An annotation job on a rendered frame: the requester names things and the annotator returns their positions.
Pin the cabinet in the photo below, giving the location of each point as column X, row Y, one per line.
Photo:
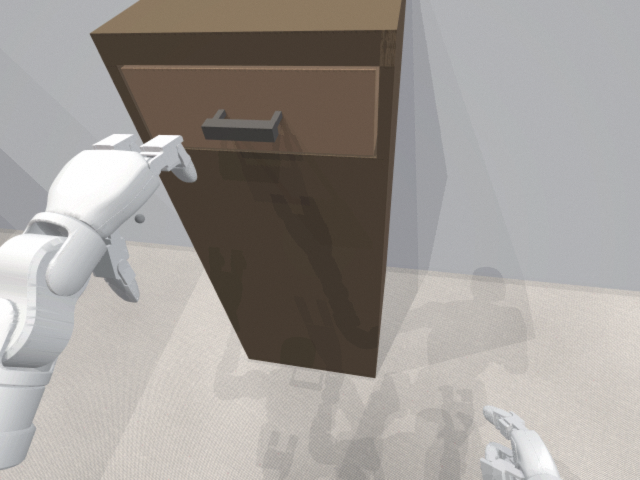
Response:
column 294, row 243

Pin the drawer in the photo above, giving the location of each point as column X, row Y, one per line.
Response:
column 325, row 109

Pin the handle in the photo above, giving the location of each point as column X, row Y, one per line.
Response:
column 219, row 128

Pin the robot left hand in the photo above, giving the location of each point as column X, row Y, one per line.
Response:
column 104, row 187

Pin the robot right hand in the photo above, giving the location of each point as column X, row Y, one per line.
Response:
column 529, row 455

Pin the left robot forearm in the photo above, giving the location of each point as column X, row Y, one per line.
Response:
column 43, row 272

